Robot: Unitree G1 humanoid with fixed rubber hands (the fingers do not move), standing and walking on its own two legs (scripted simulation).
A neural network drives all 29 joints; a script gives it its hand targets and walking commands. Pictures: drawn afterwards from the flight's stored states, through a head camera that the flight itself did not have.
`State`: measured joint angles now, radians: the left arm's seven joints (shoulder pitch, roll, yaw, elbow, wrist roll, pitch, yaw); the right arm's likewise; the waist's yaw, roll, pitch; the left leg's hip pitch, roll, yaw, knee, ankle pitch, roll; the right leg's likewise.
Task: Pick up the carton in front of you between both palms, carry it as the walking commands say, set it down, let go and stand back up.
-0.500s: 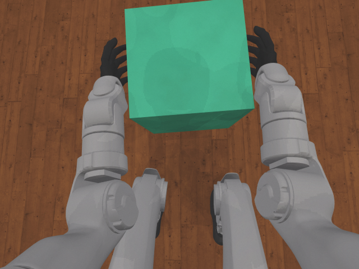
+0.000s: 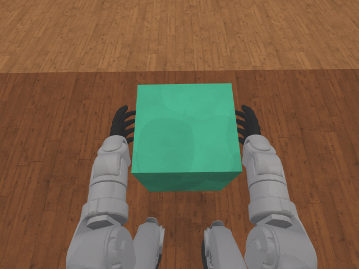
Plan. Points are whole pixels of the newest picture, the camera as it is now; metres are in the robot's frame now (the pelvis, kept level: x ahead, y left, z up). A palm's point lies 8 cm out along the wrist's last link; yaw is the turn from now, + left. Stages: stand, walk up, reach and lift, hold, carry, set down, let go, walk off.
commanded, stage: reach and lift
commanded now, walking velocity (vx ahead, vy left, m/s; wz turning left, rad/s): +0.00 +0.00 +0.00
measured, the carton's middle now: (184, 144) +0.42 +0.01 -0.09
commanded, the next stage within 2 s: hold in 1.58 s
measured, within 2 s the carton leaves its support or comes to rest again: neither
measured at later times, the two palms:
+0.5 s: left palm (96, 126) +0.35 +0.16 +0.12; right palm (285, 134) +0.35 -0.14 +0.12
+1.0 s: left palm (87, 124) +0.34 +0.16 +0.15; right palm (297, 133) +0.34 -0.14 +0.15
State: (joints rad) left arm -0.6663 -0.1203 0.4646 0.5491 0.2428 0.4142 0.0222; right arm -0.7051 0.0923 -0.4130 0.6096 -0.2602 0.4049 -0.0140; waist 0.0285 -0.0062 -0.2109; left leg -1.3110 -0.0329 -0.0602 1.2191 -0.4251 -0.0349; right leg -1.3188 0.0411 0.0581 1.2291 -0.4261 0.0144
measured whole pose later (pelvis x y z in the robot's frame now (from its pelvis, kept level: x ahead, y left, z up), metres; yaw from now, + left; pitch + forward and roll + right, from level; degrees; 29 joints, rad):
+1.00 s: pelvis +0.04 +0.01 +0.13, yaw +0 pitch -4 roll +0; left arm -0.34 -0.17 0.32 0.36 0.30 0.61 -0.02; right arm -0.34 0.17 -0.32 0.36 -0.31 0.61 0.02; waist 0.00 0.00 0.04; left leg -0.17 -0.01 -0.07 0.45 -0.21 -0.01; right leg -0.17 0.01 0.06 0.45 -0.21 0.01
